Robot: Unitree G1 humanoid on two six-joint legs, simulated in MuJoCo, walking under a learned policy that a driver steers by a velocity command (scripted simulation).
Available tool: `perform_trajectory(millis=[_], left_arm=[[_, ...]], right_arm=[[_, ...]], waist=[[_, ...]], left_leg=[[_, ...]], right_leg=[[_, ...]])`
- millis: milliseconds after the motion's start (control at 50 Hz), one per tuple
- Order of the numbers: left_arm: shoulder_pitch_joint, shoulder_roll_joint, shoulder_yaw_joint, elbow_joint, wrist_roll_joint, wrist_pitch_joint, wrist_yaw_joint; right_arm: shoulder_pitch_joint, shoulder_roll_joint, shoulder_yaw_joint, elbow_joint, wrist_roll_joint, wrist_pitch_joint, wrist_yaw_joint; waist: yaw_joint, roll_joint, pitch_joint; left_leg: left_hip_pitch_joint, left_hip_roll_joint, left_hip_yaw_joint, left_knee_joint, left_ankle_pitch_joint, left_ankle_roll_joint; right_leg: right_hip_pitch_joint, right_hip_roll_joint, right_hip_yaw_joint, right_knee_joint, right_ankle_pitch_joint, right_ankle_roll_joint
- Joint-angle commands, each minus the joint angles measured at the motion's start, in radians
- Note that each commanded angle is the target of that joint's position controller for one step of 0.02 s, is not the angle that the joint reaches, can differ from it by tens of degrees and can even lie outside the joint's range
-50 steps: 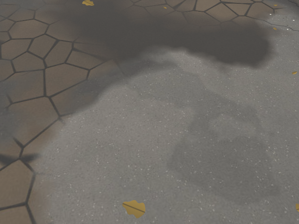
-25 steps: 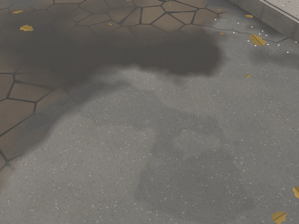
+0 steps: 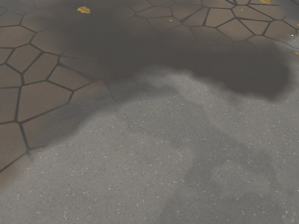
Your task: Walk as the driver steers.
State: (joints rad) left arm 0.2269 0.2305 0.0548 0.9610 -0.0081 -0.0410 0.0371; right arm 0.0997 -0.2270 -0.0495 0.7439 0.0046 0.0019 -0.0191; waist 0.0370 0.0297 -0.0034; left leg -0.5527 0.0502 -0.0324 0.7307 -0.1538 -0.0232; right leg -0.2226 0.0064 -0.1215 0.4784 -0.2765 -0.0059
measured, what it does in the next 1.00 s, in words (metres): walks ahead, turning left: left foot, then right foot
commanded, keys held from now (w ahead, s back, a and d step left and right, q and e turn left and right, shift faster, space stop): q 0.06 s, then w+q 0.84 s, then w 0.10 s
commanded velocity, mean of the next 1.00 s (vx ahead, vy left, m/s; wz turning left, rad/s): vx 0.38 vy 0.00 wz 0.53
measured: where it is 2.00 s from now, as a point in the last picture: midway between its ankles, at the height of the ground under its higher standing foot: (80, 148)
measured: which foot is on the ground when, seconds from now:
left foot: up 0.00-0.02, down 0.04-0.56, up 0.58-1.00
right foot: down 0.00-0.06, up 0.08-0.54, down 0.56-1.00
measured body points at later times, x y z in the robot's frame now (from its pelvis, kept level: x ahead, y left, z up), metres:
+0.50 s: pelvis +0.13 +0.02 +0.01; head +0.15 +0.05 +0.46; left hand +0.28 +0.32 -0.08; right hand +0.25 -0.25 -0.09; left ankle +0.09 +0.11 -0.73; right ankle +0.25 -0.10 -0.71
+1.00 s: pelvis +0.34 +0.10 -0.01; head +0.38 +0.12 +0.44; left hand +0.16 +0.32 -0.14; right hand +0.67 +0.05 -0.08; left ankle +0.41 +0.29 -0.71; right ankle +0.24 -0.09 -0.73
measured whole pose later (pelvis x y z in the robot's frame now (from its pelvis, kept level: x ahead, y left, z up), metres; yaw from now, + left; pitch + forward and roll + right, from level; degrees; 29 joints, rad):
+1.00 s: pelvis +0.34 +0.10 -0.01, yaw +33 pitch +4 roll -1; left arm 0.37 0.27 0.07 0.93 -0.02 -0.06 0.00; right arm 0.04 -0.25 -0.06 0.58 0.02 -0.04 0.05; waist 0.10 0.03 0.03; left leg -0.64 0.04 0.01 0.63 -0.08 0.07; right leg 0.10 -0.02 -0.17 0.26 -0.42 0.02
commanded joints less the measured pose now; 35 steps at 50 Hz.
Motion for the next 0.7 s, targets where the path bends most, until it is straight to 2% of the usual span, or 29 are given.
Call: perform_trajectory(millis=[20,40,60,80,100,120,140,160,180,220,280,320,380,460,500,520,540,560,580,600,620,640,680,700], left_arm=[[-0.066,0.191,0.056,-0.079,-0.023,0.020,0.027],[-0.039,0.175,0.057,-0.077,-0.022,0.026,0.028],[0.021,0.135,0.052,-0.075,0.000,0.032,0.024],[0.010,0.082,0.034,-0.126,0.025,0.024,0.019],[-0.084,0.090,0.031,-0.158,0.023,0.012,0.007],[-0.131,0.105,0.037,-0.168,0.002,0.003,0.000],[-0.149,0.115,0.042,-0.161,-0.001,-0.002,0.001],[-0.155,0.142,0.052,-0.154,0.008,-0.004,0.006],[-0.157,0.155,0.060,-0.153,0.018,-0.008,0.009],[-0.163,0.143,0.063,-0.153,0.021,-0.020,-0.002],[-0.209,0.108,0.055,-0.168,0.020,-0.029,-0.015],[-0.245,0.095,0.048,-0.181,0.015,-0.032,-0.020],[-0.288,0.104,0.047,-0.199,0.009,-0.039,-0.023],[-0.326,0.112,0.043,-0.227,-0.006,-0.063,-0.033],[-0.292,0.121,0.047,-0.226,-0.016,-0.078,-0.037],[-0.246,0.123,0.051,-0.214,-0.020,-0.083,-0.037],[-0.179,0.135,0.059,-0.195,-0.019,-0.086,-0.034],[-0.051,0.171,0.073,-0.163,-0.011,-0.085,-0.029],[0.059,0.231,0.085,-0.150,0.013,-0.072,-0.022],[0.095,0.262,0.095,-0.128,0.020,-0.068,-0.033],[0.039,0.198,0.080,-0.153,0.005,-0.068,-0.036],[0.001,0.141,0.065,-0.167,-0.001,-0.065,-0.035],[-0.040,0.113,0.049,-0.169,0.004,-0.057,-0.032],[-0.043,0.108,0.045,-0.165,0.012,-0.057,-0.031]], right_arm=[[0.025,-0.090,-0.040,-0.076,-0.007,0.012,0.016],[0.041,-0.096,-0.048,-0.072,-0.010,0.012,0.017],[0.081,-0.167,-0.073,-0.068,-0.010,0.011,0.009],[0.150,-0.268,-0.100,-0.068,-0.008,0.008,0.004],[0.279,-0.227,-0.085,-0.055,-0.009,-0.006,0.016],[0.271,-0.204,-0.079,-0.058,-0.010,-0.024,0.015],[0.205,-0.190,-0.076,-0.074,0.003,-0.032,0.008],[0.142,-0.177,-0.073,-0.090,0.016,-0.031,0.000],[0.104,-0.170,-0.070,-0.102,0.014,-0.030,-0.006],[0.101,-0.168,-0.072,-0.109,0.003,-0.030,-0.012],[0.146,-0.185,-0.081,-0.095,0.012,-0.039,-0.021],[0.172,-0.194,-0.086,-0.085,0.013,-0.038,-0.025],[0.207,-0.203,-0.091,-0.068,0.019,-0.039,-0.025],[0.240,-0.197,-0.093,-0.048,0.021,-0.037,-0.020],[0.238,-0.185,-0.088,-0.047,0.022,-0.032,-0.020],[0.222,-0.173,-0.082,-0.052,0.024,-0.029,-0.021],[0.203,-0.146,-0.072,-0.060,0.024,-0.027,-0.020],[0.173,-0.096,-0.056,-0.075,0.018,-0.029,-0.018],[0.212,-0.037,-0.040,-0.082,0.022,-0.034,-0.014],[0.217,-0.107,-0.050,-0.122,0.040,-0.047,-0.019],[0.211,-0.175,-0.063,-0.108,0.031,-0.050,-0.017],[0.196,-0.184,-0.068,-0.092,0.019,-0.046,-0.013],[0.161,-0.159,-0.067,-0.099,0.009,-0.045,-0.005],[0.146,-0.142,-0.064,-0.106,0.011,-0.046,0.001]], waist=[[-0.056,-0.098,-0.036],[-0.057,-0.059,-0.040],[-0.042,0.104,-0.055],[-0.049,0.351,-0.084],[-0.131,0.257,-0.202],[-0.131,0.167,-0.168],[-0.105,0.084,-0.124],[-0.076,0.054,-0.086],[-0.052,0.069,-0.082],[-0.041,0.076,-0.094],[-0.053,0.063,-0.089],[-0.065,0.084,-0.077],[-0.083,0.101,-0.058],[-0.100,0.109,-0.040],[-0.080,0.117,-0.045],[-0.050,0.113,-0.048],[-0.012,0.096,-0.059],[0.044,0.046,-0.112],[0.047,-0.149,-0.183],[0.037,-0.271,-0.140],[0.026,-0.206,-0.058],[0.024,-0.174,-0.010],[0.002,-0.137,0.023],[-0.002,-0.129,0.031]], left_leg=[[0.128,-0.001,0.021,-0.075,-0.045,0.053],[0.186,-0.019,0.028,-0.134,0.005,0.076],[0.295,0.047,-0.097,-0.219,0.329,0.118],[0.532,0.235,-0.448,-0.309,0.365,0.294],[0.645,0.280,-0.655,-0.403,0.051,0.380],[0.656,0.260,-0.645,-0.429,-0.172,0.347],[0.596,0.227,-0.587,-0.447,-0.313,0.293],[0.515,0.204,-0.533,-0.467,-0.325,0.260],[0.447,0.171,-0.486,-0.480,-0.298,0.236],[0.371,0.115,-0.410,-0.491,-0.216,0.214],[0.340,0.092,-0.370,-0.496,-0.161,0.217],[0.329,0.089,-0.374,-0.502,-0.176,0.220],[0.320,0.093,-0.406,-0.511,-0.219,0.226],[0.322,0.086,-0.452,-0.485,-0.258,0.240],[0.311,0.074,-0.484,-0.455,-0.275,0.237],[0.284,0.054,-0.484,-0.422,-0.275,0.224],[0.213,0.020,-0.464,-0.358,-0.262,0.198],[0.061,-0.026,-0.402,-0.198,-0.298,0.153],[-0.151,-0.151,-0.214,0.093,-0.384,0.084],[-0.338,-0.123,-0.176,0.249,-0.416,0.085],[-0.382,-0.049,-0.169,0.346,-0.343,0.072],[-0.382,-0.030,-0.152,0.382,-0.265,0.061],[-0.351,0.015,-0.136,0.394,-0.152,0.054],[-0.320,0.026,-0.122,0.388,-0.113,0.053]], right_leg=[[-0.013,-0.306,0.167,-0.055,0.313,-0.139],[-0.026,-0.273,0.143,0.016,0.234,-0.104],[-0.103,-0.180,0.046,0.223,0.119,-0.031],[-0.450,0.006,-0.035,0.563,-0.293,0.066],[-0.600,0.044,0.154,0.723,-0.422,0.052],[-0.687,0.013,0.219,0.770,-0.338,0.024],[-0.699,-0.021,0.236,0.727,-0.220,0.003],[-0.663,-0.048,0.238,0.650,-0.119,0.000],[-0.591,-0.062,0.233,0.575,-0.048,0.001],[-0.484,-0.038,0.207,0.491,0.052,0.013],[-0.422,-0.011,0.205,0.315,0.145,0.032],[-0.390,0.002,0.212,0.218,0.179,0.042],[-0.348,0.011,0.223,0.135,0.190,0.049],[-0.268,0.028,0.223,0.051,0.110,0.034],[-0.173,0.033,0.217,-0.013,0.069,0.015],[-0.089,0.030,0.206,-0.072,0.086,0.003],[0.043,0.003,0.204,-0.118,0.099,-0.012],[0.260,-0.104,0.279,-0.115,0.090,-0.049],[0.482,-0.281,0.529,-0.164,-0.110,-0.135],[0.474,-0.419,0.790,-0.229,-0.297,-0.231],[0.411,-0.407,0.740,-0.243,-0.312,-0.230],[0.362,-0.345,0.633,-0.255,-0.226,-0.195],[0.273,-0.296,0.475,-0.278,-0.007,-0.155],[0.229,-0.270,0.397,-0.289,0.108,-0.142]])
Next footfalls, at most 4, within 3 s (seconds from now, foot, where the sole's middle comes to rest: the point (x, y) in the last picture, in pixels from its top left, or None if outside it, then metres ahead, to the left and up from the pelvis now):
0.04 left None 0.13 0.11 -0.77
0.56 right None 0.28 -0.08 -0.77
1.04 left None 0.44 0.30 -0.77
1.56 right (105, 159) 0.81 0.27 -0.77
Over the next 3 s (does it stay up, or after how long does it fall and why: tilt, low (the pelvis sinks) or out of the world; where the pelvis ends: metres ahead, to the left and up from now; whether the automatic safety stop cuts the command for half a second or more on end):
stays up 0.99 0.40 0.00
